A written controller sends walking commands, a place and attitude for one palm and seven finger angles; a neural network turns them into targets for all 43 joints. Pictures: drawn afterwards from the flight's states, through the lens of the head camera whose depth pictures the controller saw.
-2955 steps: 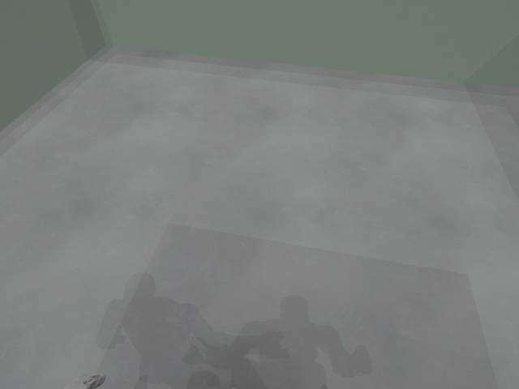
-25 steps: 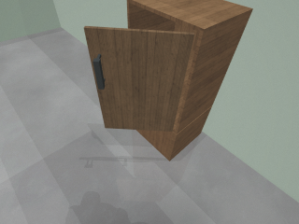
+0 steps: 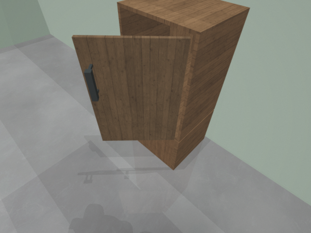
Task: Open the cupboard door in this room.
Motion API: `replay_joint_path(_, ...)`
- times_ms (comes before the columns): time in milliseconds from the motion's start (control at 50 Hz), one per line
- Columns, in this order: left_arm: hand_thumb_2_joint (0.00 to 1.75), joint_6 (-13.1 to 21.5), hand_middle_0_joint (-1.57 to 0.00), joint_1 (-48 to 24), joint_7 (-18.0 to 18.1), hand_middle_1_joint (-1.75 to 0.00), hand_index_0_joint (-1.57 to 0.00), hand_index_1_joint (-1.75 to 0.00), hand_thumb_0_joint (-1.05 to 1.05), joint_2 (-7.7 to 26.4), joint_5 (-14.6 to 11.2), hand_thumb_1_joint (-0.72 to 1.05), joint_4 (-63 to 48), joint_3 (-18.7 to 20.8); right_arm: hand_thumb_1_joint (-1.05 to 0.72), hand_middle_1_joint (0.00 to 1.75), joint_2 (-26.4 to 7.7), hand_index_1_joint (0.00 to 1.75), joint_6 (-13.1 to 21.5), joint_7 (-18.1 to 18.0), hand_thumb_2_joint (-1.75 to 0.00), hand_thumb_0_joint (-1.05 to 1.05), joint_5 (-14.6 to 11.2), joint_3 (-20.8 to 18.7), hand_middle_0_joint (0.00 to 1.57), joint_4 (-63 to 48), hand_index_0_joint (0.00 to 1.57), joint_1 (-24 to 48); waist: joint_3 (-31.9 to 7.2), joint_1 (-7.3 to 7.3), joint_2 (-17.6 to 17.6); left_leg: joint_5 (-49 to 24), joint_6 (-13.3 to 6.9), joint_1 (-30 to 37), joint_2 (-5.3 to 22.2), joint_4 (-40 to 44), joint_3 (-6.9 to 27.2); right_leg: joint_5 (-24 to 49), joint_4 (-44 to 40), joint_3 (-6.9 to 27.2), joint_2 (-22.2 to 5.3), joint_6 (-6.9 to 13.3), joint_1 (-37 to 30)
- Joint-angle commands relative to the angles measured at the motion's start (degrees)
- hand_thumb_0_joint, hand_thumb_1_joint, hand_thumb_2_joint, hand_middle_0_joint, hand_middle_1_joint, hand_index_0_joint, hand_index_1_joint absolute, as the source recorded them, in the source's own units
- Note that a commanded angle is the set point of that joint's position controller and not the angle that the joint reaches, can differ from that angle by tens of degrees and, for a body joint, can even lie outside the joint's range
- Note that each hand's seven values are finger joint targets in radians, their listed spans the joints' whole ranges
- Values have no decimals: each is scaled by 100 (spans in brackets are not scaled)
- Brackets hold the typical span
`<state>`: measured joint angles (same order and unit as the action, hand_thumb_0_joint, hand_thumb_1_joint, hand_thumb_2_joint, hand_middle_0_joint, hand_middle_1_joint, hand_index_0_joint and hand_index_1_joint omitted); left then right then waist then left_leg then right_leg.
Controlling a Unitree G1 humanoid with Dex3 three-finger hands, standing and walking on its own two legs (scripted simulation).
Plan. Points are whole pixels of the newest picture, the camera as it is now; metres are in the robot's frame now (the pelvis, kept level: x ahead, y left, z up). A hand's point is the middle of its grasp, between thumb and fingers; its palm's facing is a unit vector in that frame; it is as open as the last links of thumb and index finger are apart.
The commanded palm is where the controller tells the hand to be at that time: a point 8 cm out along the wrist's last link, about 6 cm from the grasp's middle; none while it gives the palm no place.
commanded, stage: shuffle to correct the standing spot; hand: left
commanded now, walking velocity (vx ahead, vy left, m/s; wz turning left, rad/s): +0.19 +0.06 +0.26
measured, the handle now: (93, 82) +0.64 +0.28 +0.03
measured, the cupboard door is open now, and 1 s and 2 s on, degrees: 45 45 45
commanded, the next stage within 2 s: come to a stop and stand still in 0.34 s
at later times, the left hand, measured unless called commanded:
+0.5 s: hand out of the picture +0.07 +0.23 -0.19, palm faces +0.11 -0.98 -0.15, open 7.3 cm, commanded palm none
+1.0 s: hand (82, 223) +0.19 +0.23 -0.18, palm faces +0.11 -0.97 -0.21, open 7.3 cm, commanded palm none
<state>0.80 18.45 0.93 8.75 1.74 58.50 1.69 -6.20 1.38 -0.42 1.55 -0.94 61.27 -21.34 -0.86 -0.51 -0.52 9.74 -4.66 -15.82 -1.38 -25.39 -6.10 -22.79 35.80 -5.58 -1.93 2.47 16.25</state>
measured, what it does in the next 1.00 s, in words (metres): walks ahead: right foot, then left foot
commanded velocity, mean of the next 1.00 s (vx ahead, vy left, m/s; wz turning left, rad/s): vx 0.01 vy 0.01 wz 0.02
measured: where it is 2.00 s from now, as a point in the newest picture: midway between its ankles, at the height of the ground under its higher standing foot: outside the picture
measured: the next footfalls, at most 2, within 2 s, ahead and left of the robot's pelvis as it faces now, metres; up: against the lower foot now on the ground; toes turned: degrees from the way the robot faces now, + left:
right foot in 0.02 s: +0.05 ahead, -0.11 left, +0.00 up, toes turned -5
left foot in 0.36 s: +0.17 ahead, +0.17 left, +0.00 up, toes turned +9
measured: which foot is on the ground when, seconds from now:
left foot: down 0.00-0.02, up 0.04-0.34, down 0.36-1.00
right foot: up 0.00-0.00, down 0.02-0.34, up 0.36-0.62, down 0.64-1.00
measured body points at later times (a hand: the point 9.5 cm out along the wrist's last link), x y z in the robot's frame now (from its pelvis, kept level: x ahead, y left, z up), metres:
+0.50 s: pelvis +0.10 +0.06 -0.01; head +0.12 +0.08 +0.44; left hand +0.07 +0.28 -0.17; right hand +0.16 -0.17 -0.15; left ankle +0.13 +0.16 -0.74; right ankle +0.08 -0.06 -0.67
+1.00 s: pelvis +0.13 +0.05 -0.01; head +0.15 +0.05 +0.44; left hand +0.19 +0.29 -0.16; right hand +0.17 -0.17 -0.17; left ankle +0.13 +0.16 -0.74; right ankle +0.17 -0.05 -0.74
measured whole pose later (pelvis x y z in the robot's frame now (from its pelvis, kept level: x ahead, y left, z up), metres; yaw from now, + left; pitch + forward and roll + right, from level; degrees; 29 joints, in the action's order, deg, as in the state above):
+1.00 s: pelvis +0.13 +0.05 -0.01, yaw +4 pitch -1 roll +2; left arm -1.7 9.9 1.7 9.8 0.8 55.5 2.0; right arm -7.7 -1.3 -1.9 1.4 -2.1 59.1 -14.1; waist 4.3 0.5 -2.1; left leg 15.8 -1.1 -14.5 0.4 -31.5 -6.9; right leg -15.0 35.3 -2.5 -2.3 0.9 18.8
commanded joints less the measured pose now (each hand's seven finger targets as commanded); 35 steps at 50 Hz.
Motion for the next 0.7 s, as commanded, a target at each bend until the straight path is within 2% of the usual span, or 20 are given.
replay_joint_path(0,90,107,-20,1621,85,-30,-20,-30,0,940,58,90,91,272,-90,30,-398,30,15,46,-90,0,-79,-146,20,-594,20,300,843,705,-1768,2108,250,-3264,-60,-1764,10,-2155,-2903,2899,-2263,820,-2046)
replay_joint_path(20,90,152,-20,1389,119,-30,-20,-30,0,1046,-26,90,-12,297,-90,30,-715,30,-10,79,-90,0,10,-231,20,-736,20,580,909,559,-1135,1770,226,-3000,247,-2862,480,-2359,-3284,3290,-2609,1022,-1169)
replay_joint_path(40,90,221,-20,931,122,-30,-20,-30,0,973,-43,90,-121,253,-90,30,-701,30,-52,124,-90,0,11,-268,20,-673,20,461,886,255,-741,1248,240,-2822,384,-3396,628,-2100,-3272,2858,-2380,942,-776)
replay_joint_path(80,90,303,-20,359,118,-30,-20,-30,0,651,-39,90,-265,170,-90,30,-607,30,-142,203,-90,0,1,-279,20,-568,20,230,1043,-26,-732,484,320,-2525,567,-3678,588,-758,-3105,1571,-1850,631,-321)
replay_joint_path(120,90,369,-20,358,92,-30,-20,-30,0,602,-20,90,-246,150,-90,30,-491,30,-122,229,-90,0,-22,-244,20,-595,20,164,877,-56,-778,251,396,-2222,585,-3283,406,338,-2913,865,-1602,558,-445)
replay_joint_path(220,90,306,-20,665,8,-30,-20,-30,0,987,26,90,-84,235,-90,30,-381,30,3,266,-90,0,-49,-165,20,-798,20,589,646,189,-701,503,386,-1044,411,-1474,-55,766,-2378,527,-1577,564,-394)
replay_joint_path(280,90,194,-20,670,-34,-30,-20,-30,0,914,7,90,-53,220,-90,30,-552,30,102,205,-90,0,-36,-159,20,-630,20,16,437,-44,-537,316,403,465,195,-411,-319,384,-1405,185,-1143,314,153)
replay_joint_path(300,90,150,-20,708,-56,-30,-20,-30,0,711,-7,90,-60,171,-90,30,-909,30,133,139,-90,0,-16,-226,20,-494,20,-474,134,-217,215,457,308,1246,529,-76,134,306,-386,-16,-870,177,480)
replay_joint_path(320,90,137,-20,740,-85,-30,-20,-30,0,366,-55,90,-227,132,-90,30,-1499,30,172,50,-90,0,58,-350,20,-420,20,-976,-125,-347,1653,520,-248,1901,1889,565,2104,-655,1224,-496,-236,-93,1549)
replay_joint_path(340,90,175,-20,399,-91,-30,-20,-30,0,287,-30,90,-465,74,-90,30,-1741,30,122,-7,-90,0,33,-364,20,-374,20,-1335,-96,-479,1649,425,-865,1889,2505,1098,3070,-1308,2534,-174,-12,-58,2173)
replay_joint_path(360,90,201,-20,124,-78,-30,-20,-30,0,281,-12,90,-517,69,-90,30,-1622,30,130,-32,-90,0,37,-335,20,-336,20,-1083,-174,-450,1372,980,-1013,1515,2459,1188,2985,-1101,3324,151,-176,48,2291)
replay_joint_path(400,90,183,-20,-100,-114,-30,-20,-30,0,351,-5,90,-417,111,-90,30,-1082,30,185,-53,-90,0,12,-218,20,-465,20,-241,225,-158,1248,1155,-795,512,2135,1370,2277,-217,3464,465,-526,-3,2255)
replay_joint_path(460,90,72,-20,216,-134,-30,-20,-30,0,74,-12,90,-187,29,-90,30,-901,30,277,-99,-90,0,13,-119,20,-495,20,150,158,115,645,-812,-627,54,1737,1182,1127,199,2108,275,-476,-198,1222)
replay_joint_path(500,90,33,-20,265,-65,-30,-20,-30,0,-72,-49,90,-111,-44,-90,30,-864,30,257,-149,-90,0,15,-85,20,-456,20,276,54,176,492,-2280,-585,-5,1656,829,775,373,970,217,-295,-274,466)
replay_joint_path(520,90,24,-20,336,-30,-30,-20,-30,0,-92,-61,90,-51,-70,-90,30,-902,30,214,-158,-90,0,1,-82,20,-440,20,319,-47,197,424,-2434,-524,-1,1598,652,696,632,525,172,-197,-306,96)
replay_joint_path(560,90,29,-20,522,20,-30,-20,-30,0,63,-70,90,66,-48,-90,30,-918,30,123,-164,-90,0,-39,-90,20,-402,20,447,-121,334,294,-1740,-219,-126,1405,263,572,1512,-659,142,-172,-371,-645)
replay_joint_path(580,90,67,-20,559,43,-30,-20,-30,0,351,-56,90,64,-14,-90,30,-739,30,98,-153,-90,0,-76,-54,20,-377,20,456,2,362,-5,-960,74,-375,1136,41,508,2028,-1152,498,-361,-346,-930)
replay_joint_path(600,90,89,-20,411,54,-30,-20,-30,0,594,-54,90,32,-22,-90,30,-615,30,36,-131,-90,0,-123,-36,20,-372,20,360,100,213,-394,99,314,-442,763,-49,382,2807,-1227,1085,-814,-138,-805)
replay_joint_path(620,90,51,-20,178,46,-30,-20,-30,0,841,-56,90,-47,-3,-90,30,-548,30,-33,-101,-90,0,-129,-53,20,-349,20,160,206,40,-386,722,411,-386,532,-53,292,3112,-1142,1238,-1207,95,-485)
replay_joint_path(680,90,23,-20,-118,95,-30,-20,-30,0,954,-81,90,-188,50,-90,30,-530,30,-201,-115,-90,0,-117,-133,20,-219,20,-16,-74,-43,-1263,770,525,79,369,-715,152,4006,-1203,1293,-1376,435,-296)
